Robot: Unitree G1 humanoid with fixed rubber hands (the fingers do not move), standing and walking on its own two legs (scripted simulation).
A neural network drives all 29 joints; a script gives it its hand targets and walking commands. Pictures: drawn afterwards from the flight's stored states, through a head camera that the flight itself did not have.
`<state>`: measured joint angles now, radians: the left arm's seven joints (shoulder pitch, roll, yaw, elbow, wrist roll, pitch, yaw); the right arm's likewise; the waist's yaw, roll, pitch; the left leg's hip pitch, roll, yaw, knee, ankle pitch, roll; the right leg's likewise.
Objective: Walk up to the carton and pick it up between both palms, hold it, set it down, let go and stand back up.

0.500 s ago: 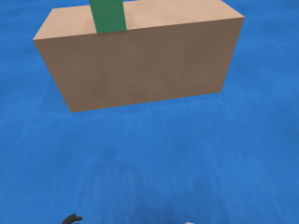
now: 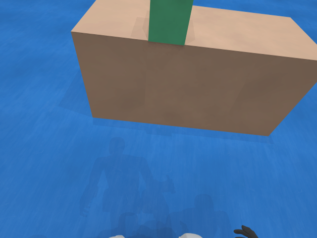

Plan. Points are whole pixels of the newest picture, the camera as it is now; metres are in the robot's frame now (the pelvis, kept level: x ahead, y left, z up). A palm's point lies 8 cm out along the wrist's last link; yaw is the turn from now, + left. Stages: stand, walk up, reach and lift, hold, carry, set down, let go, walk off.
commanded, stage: walk up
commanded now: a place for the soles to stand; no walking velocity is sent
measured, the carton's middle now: (169, 11) +1.20 -0.05 +0.07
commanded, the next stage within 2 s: none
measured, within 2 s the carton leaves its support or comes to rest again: neither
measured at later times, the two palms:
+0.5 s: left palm (72, 196) +0.25 +0.23 -0.08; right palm (247, 193) +0.29 -0.28 -0.11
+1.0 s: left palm (91, 121) +0.53 +0.25 -0.09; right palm (233, 158) +0.40 -0.26 -0.10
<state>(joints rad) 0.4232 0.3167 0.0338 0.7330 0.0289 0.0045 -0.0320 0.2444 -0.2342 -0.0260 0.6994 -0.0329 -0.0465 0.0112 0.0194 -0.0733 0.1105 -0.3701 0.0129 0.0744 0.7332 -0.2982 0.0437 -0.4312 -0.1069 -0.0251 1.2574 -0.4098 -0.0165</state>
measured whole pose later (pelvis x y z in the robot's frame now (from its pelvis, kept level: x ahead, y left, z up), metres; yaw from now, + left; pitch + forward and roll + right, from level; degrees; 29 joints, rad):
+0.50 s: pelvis +0.21 -0.03 +0.01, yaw -1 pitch -3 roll -1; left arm 0.41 0.24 0.01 0.71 0.04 -0.06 0.00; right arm 0.32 -0.29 -0.04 0.72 -0.03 0.00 0.07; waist 0.03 0.09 0.09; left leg -0.54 0.10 0.03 0.98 -0.38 -0.02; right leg -0.24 -0.07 -0.13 0.65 -0.34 -0.01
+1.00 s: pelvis +0.41 +0.01 +0.01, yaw -6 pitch -3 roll +1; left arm 0.34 0.26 0.05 0.67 0.03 -0.02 -0.05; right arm 0.40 -0.28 -0.02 0.76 -0.03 -0.04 0.01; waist -0.05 -0.03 0.09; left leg -0.19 0.07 0.18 0.63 -0.38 0.02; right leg -0.49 -0.08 -0.04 0.76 -0.28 -0.01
